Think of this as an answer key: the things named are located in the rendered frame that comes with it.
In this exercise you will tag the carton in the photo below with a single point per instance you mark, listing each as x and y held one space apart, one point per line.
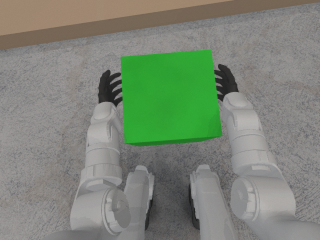
169 98

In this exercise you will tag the robot left foot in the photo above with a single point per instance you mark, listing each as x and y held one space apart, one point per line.
148 213

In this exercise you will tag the left robot upper arm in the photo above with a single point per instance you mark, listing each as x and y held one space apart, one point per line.
98 215

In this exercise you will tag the left robot hand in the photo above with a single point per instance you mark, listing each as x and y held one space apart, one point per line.
105 88

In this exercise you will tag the robot right foot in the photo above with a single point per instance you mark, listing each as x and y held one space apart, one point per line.
195 221

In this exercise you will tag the right robot upper arm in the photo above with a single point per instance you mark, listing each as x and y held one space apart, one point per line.
267 206

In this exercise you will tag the robot foot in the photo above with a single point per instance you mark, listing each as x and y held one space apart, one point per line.
148 213
195 221

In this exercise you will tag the right robot hand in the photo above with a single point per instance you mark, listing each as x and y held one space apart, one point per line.
228 81

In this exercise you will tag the robot right forearm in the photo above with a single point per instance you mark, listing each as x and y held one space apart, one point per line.
250 154

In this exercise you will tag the robot left forearm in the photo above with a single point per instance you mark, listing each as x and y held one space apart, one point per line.
102 164

